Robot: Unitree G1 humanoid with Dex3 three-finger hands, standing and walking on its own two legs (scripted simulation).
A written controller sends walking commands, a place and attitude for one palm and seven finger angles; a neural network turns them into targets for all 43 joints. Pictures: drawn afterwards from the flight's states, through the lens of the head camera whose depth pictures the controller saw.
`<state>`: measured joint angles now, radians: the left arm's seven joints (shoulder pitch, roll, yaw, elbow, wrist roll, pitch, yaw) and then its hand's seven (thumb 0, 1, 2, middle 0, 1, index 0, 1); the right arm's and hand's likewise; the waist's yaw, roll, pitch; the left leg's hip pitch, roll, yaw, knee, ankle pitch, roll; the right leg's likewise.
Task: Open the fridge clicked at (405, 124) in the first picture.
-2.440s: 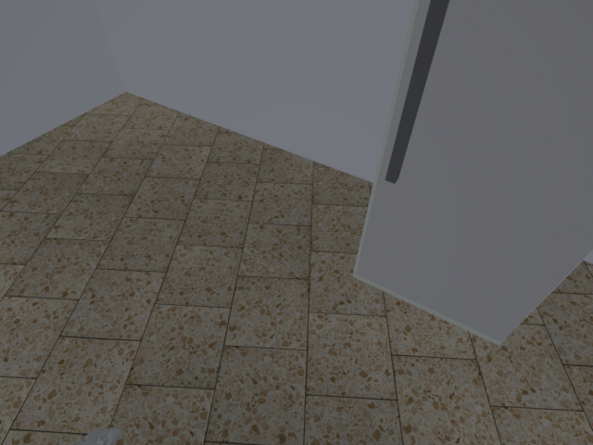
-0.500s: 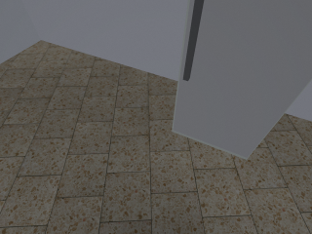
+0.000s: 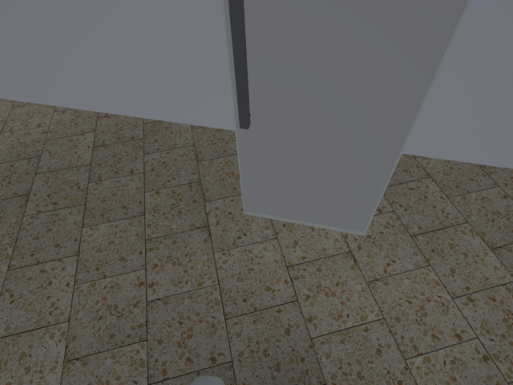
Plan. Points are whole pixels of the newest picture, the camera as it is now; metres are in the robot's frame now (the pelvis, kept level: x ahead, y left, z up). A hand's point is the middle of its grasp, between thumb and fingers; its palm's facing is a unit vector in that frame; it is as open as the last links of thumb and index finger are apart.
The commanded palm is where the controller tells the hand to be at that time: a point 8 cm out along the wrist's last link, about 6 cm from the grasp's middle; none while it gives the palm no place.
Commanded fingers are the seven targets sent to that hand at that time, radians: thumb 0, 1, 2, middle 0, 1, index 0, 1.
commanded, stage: turn to face it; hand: left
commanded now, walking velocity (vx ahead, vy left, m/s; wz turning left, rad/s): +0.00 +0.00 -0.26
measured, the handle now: (242, 54) +0.87 +0.12 +0.08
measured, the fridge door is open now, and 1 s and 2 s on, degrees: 0 0 0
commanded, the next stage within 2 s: take the last steps up to it in 0.14 s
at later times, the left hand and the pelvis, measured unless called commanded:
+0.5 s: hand out of the picture +0.07 +0.26 -0.17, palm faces -0.15 -0.97 -0.18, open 7.4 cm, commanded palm none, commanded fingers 0.00 0.90 0.90 -0.20 -0.30 -0.20 -0.30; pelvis +0.00 +0.06 +0.01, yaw -10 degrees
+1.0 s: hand out of the picture +0.13 +0.22 -0.19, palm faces -0.08 -0.98 -0.18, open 7.2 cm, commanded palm none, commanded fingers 0.00 0.90 0.90 -0.20 -0.30 -0.20 -0.30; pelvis +0.13 +0.04 -0.01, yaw -8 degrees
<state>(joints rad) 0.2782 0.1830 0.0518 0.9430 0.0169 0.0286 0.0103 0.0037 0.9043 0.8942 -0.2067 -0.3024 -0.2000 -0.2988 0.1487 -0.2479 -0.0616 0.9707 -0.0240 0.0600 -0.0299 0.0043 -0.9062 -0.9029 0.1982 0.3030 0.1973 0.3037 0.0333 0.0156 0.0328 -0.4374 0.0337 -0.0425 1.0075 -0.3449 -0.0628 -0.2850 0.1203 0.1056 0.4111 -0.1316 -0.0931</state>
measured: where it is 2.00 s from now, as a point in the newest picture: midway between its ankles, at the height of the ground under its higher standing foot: (260, 336)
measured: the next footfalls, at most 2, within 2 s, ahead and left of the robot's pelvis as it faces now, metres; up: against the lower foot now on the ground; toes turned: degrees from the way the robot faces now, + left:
left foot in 0.22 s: +0.02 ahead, +0.15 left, +0.00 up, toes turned -5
right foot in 0.70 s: +0.05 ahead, -0.10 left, +0.00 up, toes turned -17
